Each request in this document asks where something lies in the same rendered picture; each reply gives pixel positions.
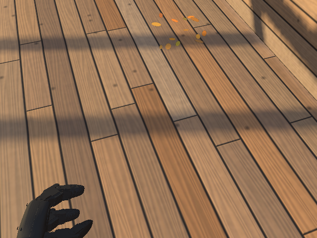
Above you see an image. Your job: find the robot left hand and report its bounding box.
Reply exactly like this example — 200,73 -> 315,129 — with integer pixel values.
17,183 -> 93,238

